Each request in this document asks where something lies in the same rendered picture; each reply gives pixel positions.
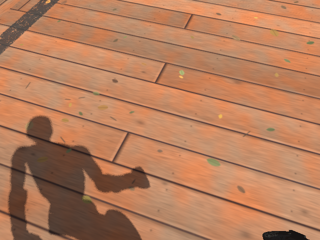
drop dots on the robot right hand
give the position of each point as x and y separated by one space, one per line
283 235

